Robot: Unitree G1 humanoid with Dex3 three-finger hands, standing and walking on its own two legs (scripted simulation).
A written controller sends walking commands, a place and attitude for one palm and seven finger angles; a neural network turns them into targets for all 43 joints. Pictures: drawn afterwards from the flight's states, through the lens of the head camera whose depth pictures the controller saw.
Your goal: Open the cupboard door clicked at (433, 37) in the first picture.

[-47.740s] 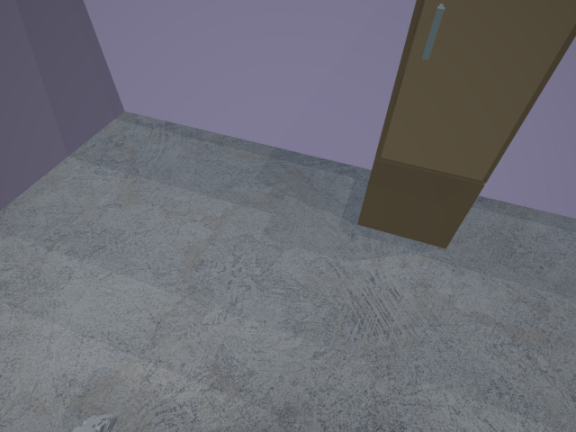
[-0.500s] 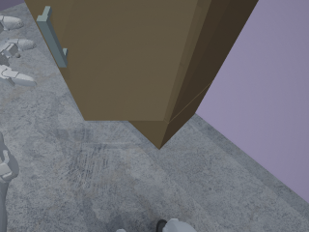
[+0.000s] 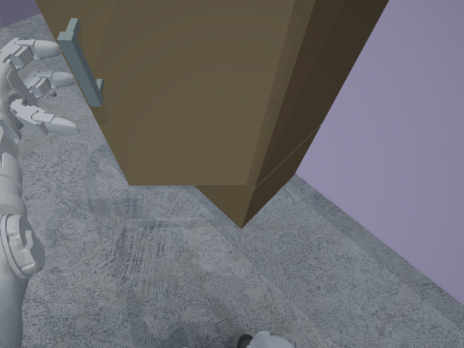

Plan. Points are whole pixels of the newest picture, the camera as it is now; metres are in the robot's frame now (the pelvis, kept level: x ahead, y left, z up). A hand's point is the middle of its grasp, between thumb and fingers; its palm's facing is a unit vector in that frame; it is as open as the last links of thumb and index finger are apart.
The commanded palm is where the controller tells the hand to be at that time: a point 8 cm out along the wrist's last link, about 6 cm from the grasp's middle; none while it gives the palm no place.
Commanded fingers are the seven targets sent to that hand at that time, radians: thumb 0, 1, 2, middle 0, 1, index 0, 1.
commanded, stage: slide the fingers in behind the handle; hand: left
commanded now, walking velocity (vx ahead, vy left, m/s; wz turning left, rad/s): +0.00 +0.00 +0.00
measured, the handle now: (85, 65) +0.54 +0.21 +0.14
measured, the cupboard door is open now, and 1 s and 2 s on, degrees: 46 46 46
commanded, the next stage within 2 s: close the thumb around the handle in 1.14 s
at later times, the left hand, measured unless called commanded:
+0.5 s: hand (82, 91) +0.49 +0.21 +0.13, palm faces -0.04 -1.00 +0.02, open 14.0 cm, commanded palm +0.47 +0.25 +0.13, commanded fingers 0.00 -0.50 0.30 -0.30 -1.20 -0.30 -1.20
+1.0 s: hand (96, 92) +0.49 +0.19 +0.13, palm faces -0.01 -1.00 +0.01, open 14.0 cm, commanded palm +0.47 +0.24 +0.13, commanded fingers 0.00 -0.50 0.30 -0.30 -1.20 -0.30 -1.20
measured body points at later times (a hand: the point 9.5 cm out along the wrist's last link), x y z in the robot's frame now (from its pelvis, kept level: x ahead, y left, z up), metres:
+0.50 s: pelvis +0.00 -0.01 +0.00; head +0.09 +0.01 +0.44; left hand +0.49 +0.26 +0.13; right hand +0.00 -0.27 -0.11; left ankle -0.05 +0.06 -0.71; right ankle +0.01 -0.11 -0.71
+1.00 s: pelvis -0.01 -0.02 +0.00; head +0.08 -0.01 +0.44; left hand +0.48 +0.24 +0.13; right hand -0.01 -0.28 -0.11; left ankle -0.05 +0.06 -0.71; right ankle +0.01 -0.11 -0.71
